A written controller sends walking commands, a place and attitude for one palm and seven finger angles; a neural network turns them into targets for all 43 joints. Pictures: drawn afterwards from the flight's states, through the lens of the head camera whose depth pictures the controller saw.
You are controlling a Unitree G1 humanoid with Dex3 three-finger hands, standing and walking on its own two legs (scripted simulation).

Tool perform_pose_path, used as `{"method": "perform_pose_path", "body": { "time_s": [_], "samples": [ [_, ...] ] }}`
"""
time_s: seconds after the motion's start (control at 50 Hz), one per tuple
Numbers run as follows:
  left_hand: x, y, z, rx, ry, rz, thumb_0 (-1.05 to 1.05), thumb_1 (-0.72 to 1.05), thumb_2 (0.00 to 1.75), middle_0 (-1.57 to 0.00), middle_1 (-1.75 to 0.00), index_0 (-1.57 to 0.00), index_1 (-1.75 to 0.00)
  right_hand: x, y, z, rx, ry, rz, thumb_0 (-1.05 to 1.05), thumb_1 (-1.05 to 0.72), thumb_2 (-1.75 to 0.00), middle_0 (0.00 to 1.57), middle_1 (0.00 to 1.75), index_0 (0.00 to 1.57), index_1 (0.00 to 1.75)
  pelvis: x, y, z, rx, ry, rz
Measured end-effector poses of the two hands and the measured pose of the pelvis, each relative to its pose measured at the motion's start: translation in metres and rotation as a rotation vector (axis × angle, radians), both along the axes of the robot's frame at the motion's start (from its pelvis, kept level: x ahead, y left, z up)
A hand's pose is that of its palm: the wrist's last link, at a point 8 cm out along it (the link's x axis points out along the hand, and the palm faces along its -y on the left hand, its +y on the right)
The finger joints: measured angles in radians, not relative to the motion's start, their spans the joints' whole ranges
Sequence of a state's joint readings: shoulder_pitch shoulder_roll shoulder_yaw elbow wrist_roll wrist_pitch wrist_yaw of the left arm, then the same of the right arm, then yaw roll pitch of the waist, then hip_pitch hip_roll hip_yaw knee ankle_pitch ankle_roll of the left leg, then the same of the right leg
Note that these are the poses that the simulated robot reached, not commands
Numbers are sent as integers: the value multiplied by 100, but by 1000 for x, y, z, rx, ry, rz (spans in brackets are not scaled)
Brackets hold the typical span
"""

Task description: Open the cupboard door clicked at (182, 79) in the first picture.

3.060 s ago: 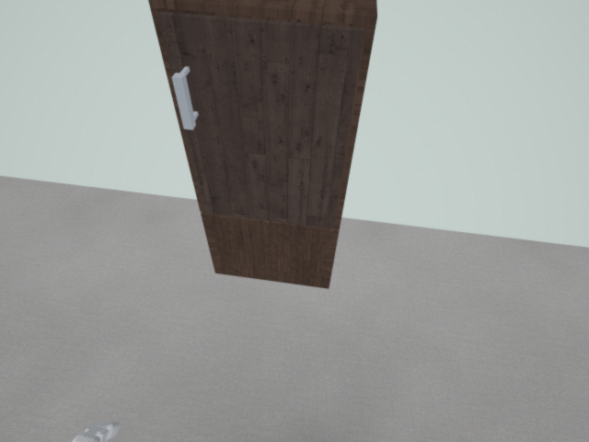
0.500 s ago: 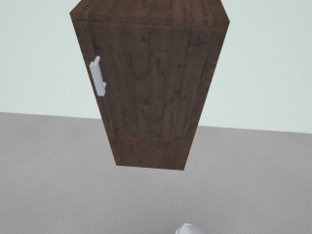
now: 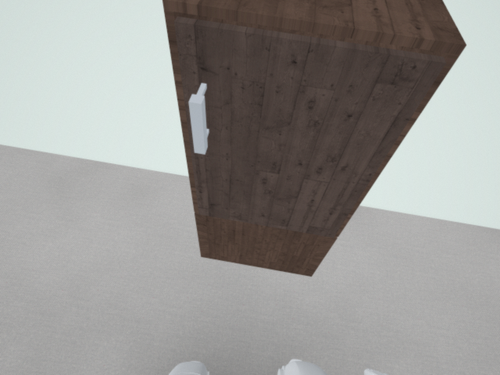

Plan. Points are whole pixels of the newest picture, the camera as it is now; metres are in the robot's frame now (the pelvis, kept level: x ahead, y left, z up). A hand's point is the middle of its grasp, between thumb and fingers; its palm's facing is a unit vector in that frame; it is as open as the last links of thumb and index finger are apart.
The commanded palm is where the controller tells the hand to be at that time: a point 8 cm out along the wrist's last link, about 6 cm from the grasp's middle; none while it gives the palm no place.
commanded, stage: come to a stop and stand still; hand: left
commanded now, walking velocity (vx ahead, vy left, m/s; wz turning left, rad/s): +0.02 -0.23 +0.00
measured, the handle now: (201, 119) +0.55 +0.15 +0.06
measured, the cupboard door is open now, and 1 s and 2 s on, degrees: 0 0 0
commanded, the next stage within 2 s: look again from close up in 0.94 s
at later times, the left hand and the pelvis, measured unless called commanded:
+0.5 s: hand out of the picture +0.00 +0.12 -0.14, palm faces +0.02 -0.97 -0.25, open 7.3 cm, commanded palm none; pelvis -0.04 -0.07 +0.02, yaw -1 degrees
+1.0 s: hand out of the picture -0.09 +0.06 -0.15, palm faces +0.07 -0.99 -0.15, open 7.3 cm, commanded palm none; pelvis -0.06 -0.09 +0.02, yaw +0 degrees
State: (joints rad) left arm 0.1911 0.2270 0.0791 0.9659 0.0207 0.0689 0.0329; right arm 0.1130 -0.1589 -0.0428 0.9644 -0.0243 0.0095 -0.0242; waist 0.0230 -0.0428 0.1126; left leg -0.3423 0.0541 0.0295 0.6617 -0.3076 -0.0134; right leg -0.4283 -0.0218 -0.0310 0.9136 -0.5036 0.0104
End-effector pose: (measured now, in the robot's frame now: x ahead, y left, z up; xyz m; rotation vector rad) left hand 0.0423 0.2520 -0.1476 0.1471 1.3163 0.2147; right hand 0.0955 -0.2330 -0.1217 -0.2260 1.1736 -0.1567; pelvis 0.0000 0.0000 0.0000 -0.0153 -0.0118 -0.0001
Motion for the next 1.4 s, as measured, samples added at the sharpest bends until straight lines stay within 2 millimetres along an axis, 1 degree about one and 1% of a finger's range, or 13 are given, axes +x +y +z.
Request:
{"method": "perform_pose_path", "body": {
  "time_s": [0.1, 0.22, 0.3, 0.36, 0.4, 0.48, 0.58, 0.7, 0.88, 1.02, 1.12, 1.24, 1.4],
  "samples": [
    [-6, 5, 9, -15, 3, -8, 1, 91, 90, -20, -30, -20, -30, -21, 7, 16, -11, 25, -16, 0, -91, -90, 20, 30, 21, 30, -4, 0, 14, -10, 14, -11],
    [-20, -7, 18, -21, 40, -41, 1, 91, 90, -20, -30, -20, -30, -60, -10, 18, -11, 53, -82, 0, -92, -90, 21, 30, 21, 30, -14, -8, 20, -11, 16, -31],
    [-23, -27, 23, -10, 27, -68, 1, 91, 90, -20, -30, -20, -30, -96, -31, 6, 11, 103, -125, 1, -91, -90, 21, 30, 21, 30, -24, -24, 17, 1, 10, -33],
    [-25, -46, 24, 14, -14, -80, 1, 91, 90, -20, -30, -20, -30, -124, -50, -12, 42, 150, -150, 1, -91, -90, 20, 30, 21, 30, -33, -42, 8, 26, 4, -30],
    [-31, -61, 29, 22, -29, -79, 1, 91, 90, -20, -30, -20, -30, -141, -60, -19, 60, 193, -159, 1, -91, -90, 20, 30, 20, 30, -37, -50, 9, 19, -10, -19],
    [-44, -84, 39, 20, -38, -63, 1, 92, 90, -20, -30, -20, -30, -157, -68, -19, 90, 238, -154, 1, -91, -90, 20, 30, 20, 30, -39, -62, 17, 32, -13, -15],
    [-61, -99, 34, 8, -12, -47, 1, 93, 90, -21, -30, -20, -30, -163, -69, -18, 105, 240, -141, 1, -91, -90, 20, 30, 20, 30, -45, -74, 17, 20, -13, -6],
    [-87, -111, 19, -36, 43, -4, 1, 94, 90, -21, -30, -20, -30, -161, -59, -14, 103, 243, -105, 1, -91, -90, 20, 30, 20, 30, -52, -82, 15, 10, -16, 3],
    [-125, -133, 21, -84, 119, 17, 1, 92, 90, -20, -30, -20, -30, -164, -61, -9, 103, 241, -85, 2, -92, -90, 20, 30, 20, 30, -58, -85, 21, 18, -26, -2],
    [-140, -138, 22, -92, 153, 26, 1, 91, 90, -20, -30, -20, -30, -171, -59, -9, 110, 254, -86, 1, -92, -90, 20, 30, 20, 30, -59, -86, 22, 18, -18, -3],
    [-134, -128, 21, -70, 114, -6, 1, 91, 90, -21, -30, -20, -30, -171, -63, -9, 97, 217, -72, 1, -91, -90, 20, 30, 20, 30, -63, -83, 18, 13, -14, 16],
    [-107, -99, 21, -18, -3, -2, 1, 91, 90, -21, -30, -20, -30, -156, -70, -9, 53, 141, -69, 1, -91, -90, 20, 30, 20, 30, -60, -72, 13, 6, -29, 28],
    [-76, -68, 25, 4, -111, -45, 1, 91, 90, -20, -30, -20, -30, -137, -59, 1, 32, 46, -51, 1, -91, -90, 20, 30, 20, 30, -66, -55, 14, 4, -43, 9]
  ]
}}
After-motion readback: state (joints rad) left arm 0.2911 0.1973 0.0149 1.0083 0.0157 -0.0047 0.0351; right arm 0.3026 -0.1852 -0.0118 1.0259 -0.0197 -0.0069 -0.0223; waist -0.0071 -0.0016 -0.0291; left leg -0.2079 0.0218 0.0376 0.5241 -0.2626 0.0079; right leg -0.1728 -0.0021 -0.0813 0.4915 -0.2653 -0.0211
